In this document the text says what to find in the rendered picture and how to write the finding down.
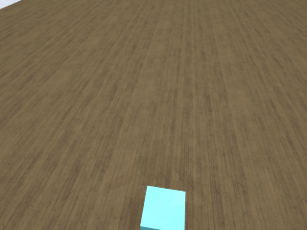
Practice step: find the carton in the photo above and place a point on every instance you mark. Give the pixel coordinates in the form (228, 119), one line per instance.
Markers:
(164, 209)

